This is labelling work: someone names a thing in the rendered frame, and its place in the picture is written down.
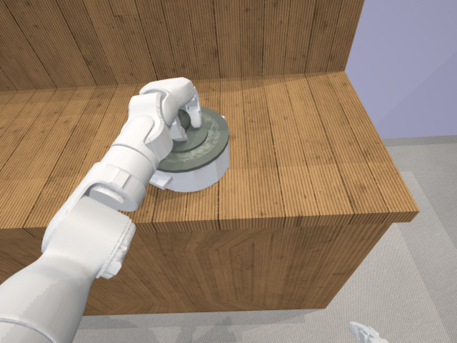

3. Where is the knob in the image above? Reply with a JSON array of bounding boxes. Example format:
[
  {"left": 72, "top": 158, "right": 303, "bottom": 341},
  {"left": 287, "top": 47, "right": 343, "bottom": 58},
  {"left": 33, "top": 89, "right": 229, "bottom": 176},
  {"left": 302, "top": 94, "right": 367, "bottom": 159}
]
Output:
[{"left": 177, "top": 109, "right": 191, "bottom": 131}]

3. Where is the right robot hand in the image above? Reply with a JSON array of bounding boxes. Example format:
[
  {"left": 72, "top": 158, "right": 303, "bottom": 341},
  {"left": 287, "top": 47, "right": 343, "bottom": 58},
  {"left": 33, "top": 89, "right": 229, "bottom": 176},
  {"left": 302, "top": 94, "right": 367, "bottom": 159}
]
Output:
[{"left": 348, "top": 322, "right": 388, "bottom": 343}]

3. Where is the table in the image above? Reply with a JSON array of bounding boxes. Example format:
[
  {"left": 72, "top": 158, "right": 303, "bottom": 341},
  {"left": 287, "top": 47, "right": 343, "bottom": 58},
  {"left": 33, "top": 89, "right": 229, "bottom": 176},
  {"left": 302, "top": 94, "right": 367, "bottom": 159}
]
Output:
[{"left": 0, "top": 0, "right": 420, "bottom": 316}]

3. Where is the pot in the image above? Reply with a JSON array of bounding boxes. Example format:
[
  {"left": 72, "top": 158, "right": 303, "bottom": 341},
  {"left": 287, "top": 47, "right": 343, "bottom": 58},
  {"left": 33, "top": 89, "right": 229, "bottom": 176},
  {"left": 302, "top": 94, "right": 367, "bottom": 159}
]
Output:
[{"left": 149, "top": 116, "right": 229, "bottom": 192}]

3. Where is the lid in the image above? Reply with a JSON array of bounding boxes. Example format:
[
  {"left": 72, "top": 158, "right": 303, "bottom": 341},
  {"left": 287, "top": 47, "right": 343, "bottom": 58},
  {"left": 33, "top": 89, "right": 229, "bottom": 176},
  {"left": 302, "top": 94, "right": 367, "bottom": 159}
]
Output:
[{"left": 157, "top": 106, "right": 229, "bottom": 173}]

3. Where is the left robot forearm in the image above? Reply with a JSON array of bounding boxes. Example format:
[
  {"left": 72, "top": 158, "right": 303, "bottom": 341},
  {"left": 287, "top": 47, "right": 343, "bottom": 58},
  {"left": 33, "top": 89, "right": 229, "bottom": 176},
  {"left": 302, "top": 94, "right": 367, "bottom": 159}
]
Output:
[{"left": 41, "top": 86, "right": 179, "bottom": 253}]

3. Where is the left robot upper arm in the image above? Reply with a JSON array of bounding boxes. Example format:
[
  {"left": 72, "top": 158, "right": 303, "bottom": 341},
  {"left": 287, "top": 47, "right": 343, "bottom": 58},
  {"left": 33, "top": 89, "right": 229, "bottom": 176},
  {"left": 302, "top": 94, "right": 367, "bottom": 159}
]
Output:
[{"left": 0, "top": 195, "right": 136, "bottom": 343}]

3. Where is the left robot hand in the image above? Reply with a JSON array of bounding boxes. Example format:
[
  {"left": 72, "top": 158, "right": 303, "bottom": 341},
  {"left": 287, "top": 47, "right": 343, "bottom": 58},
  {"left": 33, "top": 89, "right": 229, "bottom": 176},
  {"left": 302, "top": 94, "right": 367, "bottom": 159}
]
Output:
[{"left": 139, "top": 77, "right": 201, "bottom": 141}]

